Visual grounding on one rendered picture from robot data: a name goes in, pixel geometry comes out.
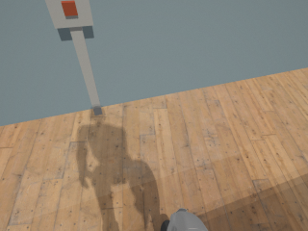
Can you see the panel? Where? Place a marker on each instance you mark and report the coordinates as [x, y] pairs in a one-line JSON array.
[[75, 24]]

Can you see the robot right foot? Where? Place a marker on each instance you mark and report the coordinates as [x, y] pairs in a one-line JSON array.
[[164, 225]]

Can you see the right robot thigh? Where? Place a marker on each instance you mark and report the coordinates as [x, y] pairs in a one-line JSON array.
[[185, 221]]

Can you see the button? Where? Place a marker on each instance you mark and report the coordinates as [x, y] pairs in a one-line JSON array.
[[69, 8]]

